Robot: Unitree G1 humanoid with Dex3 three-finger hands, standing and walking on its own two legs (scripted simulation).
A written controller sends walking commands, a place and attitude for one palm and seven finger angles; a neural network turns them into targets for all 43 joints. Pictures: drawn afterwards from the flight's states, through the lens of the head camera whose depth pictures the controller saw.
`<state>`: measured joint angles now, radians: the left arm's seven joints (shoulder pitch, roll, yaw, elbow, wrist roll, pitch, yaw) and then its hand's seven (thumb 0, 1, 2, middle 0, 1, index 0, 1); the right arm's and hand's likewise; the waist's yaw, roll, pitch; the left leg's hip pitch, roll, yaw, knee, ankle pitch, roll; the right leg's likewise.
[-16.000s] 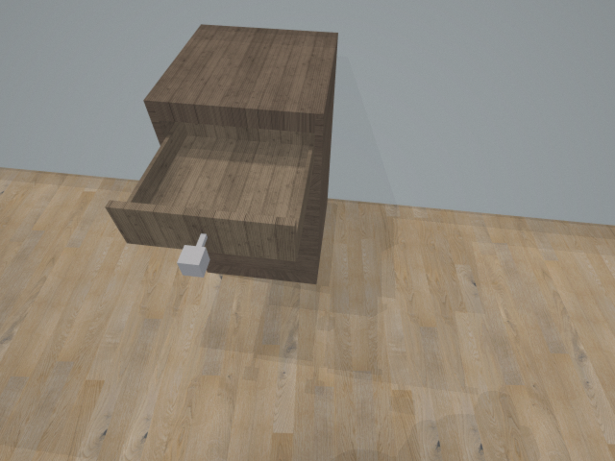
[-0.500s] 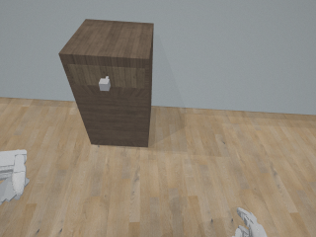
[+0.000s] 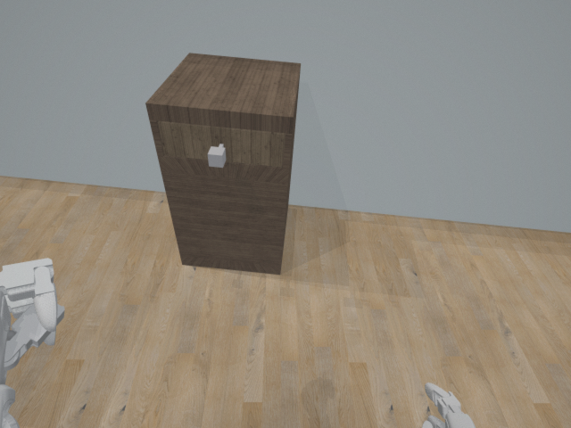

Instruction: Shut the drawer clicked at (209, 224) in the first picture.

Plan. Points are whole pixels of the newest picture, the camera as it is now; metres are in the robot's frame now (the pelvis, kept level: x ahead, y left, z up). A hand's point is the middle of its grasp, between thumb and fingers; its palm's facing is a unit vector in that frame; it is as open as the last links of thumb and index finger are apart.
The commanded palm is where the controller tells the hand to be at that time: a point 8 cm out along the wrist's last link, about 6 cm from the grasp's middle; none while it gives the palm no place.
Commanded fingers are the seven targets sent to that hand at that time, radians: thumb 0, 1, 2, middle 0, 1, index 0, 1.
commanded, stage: stop stepping back and stand still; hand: left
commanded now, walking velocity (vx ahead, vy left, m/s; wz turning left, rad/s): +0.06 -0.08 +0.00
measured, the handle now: (218, 153) +0.91 +0.25 -0.12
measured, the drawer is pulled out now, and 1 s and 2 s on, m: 0.00 0.00 0.00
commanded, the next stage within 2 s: let the arm hang, fingers relaxed in 0.14 s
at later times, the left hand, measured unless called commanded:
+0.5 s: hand out of the picture +0.10 +0.17 -0.15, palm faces +0.05 -0.97 -0.23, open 3.1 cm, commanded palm none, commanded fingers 0.00 0.90 0.90 -0.84 -0.99 -0.84 -0.99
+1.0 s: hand out of the picture -0.02 +0.14 -0.16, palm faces +0.07 -0.98 -0.17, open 6.9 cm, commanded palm none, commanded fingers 0.00 0.90 0.90 -0.20 -0.30 -0.20 -0.30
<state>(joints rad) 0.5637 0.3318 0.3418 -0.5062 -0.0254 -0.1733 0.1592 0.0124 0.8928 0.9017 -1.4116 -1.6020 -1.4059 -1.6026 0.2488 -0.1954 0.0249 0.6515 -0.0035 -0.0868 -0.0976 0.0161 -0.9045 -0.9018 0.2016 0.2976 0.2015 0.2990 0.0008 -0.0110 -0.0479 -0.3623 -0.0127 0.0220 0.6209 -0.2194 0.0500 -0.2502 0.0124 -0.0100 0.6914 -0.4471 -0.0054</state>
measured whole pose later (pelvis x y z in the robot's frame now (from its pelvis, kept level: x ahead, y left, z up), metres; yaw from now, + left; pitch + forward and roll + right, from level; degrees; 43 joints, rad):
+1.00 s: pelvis +0.01 -0.02 +0.02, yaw +1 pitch -2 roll +0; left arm 0.32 0.12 0.00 1.15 0.00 0.00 0.03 0.00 0.91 0.90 -0.29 -0.41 -0.28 -0.40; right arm 0.30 -0.11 0.00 1.13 -0.02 0.01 -0.04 0.01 -0.91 -0.90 0.20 0.30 0.20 0.30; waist 0.00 0.02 0.04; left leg -0.22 -0.01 -0.01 0.43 -0.17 0.01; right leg -0.13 0.04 -0.05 0.42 -0.25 -0.05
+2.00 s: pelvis +0.03 -0.03 +0.02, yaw +1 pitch -1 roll +0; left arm 0.31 0.11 0.01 1.14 0.00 -0.01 0.04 0.00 0.91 0.90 -0.20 -0.30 -0.20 -0.30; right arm 0.29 -0.12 -0.01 1.14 -0.01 0.00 -0.05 0.01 -0.91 -0.90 0.20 0.30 0.20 0.30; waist 0.00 0.01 0.04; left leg -0.20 0.00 -0.01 0.43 -0.20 0.00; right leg -0.11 0.05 -0.04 0.40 -0.27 -0.06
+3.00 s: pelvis +0.04 -0.05 +0.02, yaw +1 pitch -1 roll +0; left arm 0.31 0.12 0.02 1.14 0.00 -0.01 0.04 0.00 0.91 0.90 -0.20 -0.30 -0.20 -0.30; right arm 0.29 -0.13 -0.01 1.14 -0.01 0.00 -0.05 0.01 -0.91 -0.90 0.20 0.30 0.20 0.30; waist 0.00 0.02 0.04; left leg -0.18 0.02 -0.01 0.42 -0.22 -0.03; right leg -0.08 0.07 -0.05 0.38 -0.28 -0.08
